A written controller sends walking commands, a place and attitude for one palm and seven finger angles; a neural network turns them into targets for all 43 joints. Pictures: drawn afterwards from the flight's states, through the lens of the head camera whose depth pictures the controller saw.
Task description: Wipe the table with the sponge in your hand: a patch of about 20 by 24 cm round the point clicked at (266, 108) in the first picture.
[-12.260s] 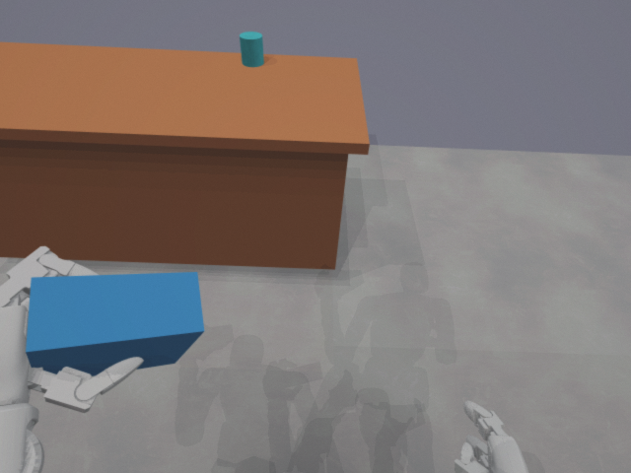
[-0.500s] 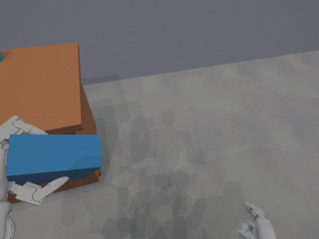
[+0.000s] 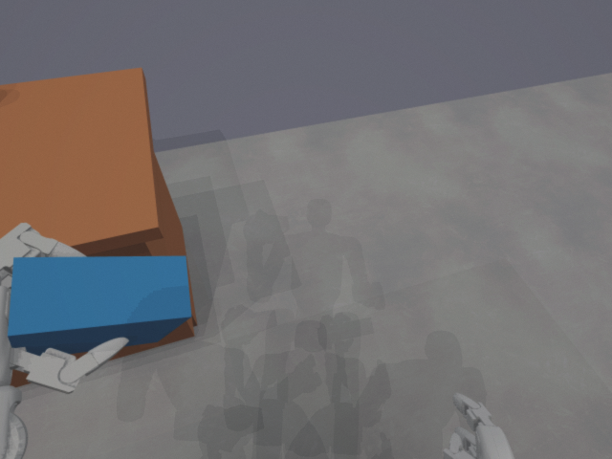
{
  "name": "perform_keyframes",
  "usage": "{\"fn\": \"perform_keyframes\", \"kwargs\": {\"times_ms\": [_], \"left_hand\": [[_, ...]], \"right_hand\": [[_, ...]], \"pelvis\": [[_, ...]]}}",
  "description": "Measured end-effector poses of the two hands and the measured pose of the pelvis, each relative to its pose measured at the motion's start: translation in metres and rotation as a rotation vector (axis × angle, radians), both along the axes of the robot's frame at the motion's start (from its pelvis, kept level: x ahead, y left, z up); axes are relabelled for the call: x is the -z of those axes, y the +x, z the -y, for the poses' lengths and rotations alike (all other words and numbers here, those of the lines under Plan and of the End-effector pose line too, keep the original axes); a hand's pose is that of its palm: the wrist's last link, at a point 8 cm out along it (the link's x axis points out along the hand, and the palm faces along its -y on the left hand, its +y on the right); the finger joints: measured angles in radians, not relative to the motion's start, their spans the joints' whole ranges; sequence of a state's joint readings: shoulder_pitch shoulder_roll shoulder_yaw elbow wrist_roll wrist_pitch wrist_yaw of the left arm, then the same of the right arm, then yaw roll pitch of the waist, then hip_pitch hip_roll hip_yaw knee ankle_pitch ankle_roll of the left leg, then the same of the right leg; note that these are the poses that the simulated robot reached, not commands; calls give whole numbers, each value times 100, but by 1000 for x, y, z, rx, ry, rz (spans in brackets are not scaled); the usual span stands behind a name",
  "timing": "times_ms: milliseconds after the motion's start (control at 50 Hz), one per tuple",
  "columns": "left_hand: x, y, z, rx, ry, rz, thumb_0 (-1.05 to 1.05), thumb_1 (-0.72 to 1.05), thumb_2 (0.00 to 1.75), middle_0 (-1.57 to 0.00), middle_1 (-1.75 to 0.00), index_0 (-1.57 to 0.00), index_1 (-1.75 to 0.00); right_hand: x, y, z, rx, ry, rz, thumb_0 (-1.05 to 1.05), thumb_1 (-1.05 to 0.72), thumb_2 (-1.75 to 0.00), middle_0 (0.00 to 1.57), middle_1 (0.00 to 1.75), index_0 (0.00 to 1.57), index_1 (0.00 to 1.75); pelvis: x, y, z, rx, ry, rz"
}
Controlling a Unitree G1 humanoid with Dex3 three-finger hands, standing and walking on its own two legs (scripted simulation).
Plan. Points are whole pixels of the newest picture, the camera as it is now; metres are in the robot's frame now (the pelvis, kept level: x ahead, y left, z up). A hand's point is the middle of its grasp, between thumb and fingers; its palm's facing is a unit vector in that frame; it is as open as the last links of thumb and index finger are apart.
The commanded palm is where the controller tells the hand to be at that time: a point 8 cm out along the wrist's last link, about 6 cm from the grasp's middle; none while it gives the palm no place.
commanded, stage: look again from close up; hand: left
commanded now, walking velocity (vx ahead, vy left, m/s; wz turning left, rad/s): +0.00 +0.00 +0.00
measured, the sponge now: (126, 306) +0.24 +0.20 +0.13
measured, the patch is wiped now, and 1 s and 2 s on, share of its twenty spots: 0.00 0.00 0.00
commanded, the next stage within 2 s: shuffle to correct the standing spot in 0.34 s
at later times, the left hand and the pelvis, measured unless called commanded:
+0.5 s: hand (61, 309) +0.23 +0.26 +0.14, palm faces +0.34 -0.85 -0.40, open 10.3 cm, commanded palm +0.17 +0.29 +0.18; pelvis +0.00 +0.01 +0.00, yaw -1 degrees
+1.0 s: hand (48, 233) +0.30 +0.30 +0.16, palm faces +0.32 -0.86 -0.40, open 10.3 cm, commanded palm +0.23 +0.34 +0.18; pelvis +0.06 +0.06 -0.02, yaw -2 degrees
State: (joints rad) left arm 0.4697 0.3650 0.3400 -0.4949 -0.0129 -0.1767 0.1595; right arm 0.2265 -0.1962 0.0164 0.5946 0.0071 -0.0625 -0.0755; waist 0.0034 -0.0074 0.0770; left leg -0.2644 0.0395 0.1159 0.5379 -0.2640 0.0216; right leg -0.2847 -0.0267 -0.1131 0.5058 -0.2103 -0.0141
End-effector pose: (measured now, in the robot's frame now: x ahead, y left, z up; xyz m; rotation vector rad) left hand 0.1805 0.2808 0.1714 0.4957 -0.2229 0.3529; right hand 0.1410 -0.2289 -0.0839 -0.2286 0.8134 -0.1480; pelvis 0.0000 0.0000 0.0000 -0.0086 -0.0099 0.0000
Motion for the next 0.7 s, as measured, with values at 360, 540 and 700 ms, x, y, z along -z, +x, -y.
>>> {"fn": "perform_keyframes", "kwargs": {"times_ms": [360,540,700], "left_hand": [[6,7,-4,61,-49,28,0,-51,102,-70,-137,-72,-136],[10,12,-27,6,-30,23,-1,-51,102,-71,-137,-72,-135],[-8,44,-26,59,-50,129,-1,-52,102,-71,-137,-72,-135]], "right_hand": [[-16,2,-15,-46,55,138,1,-90,-90,20,30,20,30],[-21,16,-27,-107,6,91,1,-90,-90,20,30,20,30],[-27,51,-30,-91,-19,144,1,-90,-90,21,30,20,30]], "pelvis": [[-1,-7,-11,34,12,21],[-4,6,-11,25,-5,6],[0,30,-30,42,-20,-7]]}}
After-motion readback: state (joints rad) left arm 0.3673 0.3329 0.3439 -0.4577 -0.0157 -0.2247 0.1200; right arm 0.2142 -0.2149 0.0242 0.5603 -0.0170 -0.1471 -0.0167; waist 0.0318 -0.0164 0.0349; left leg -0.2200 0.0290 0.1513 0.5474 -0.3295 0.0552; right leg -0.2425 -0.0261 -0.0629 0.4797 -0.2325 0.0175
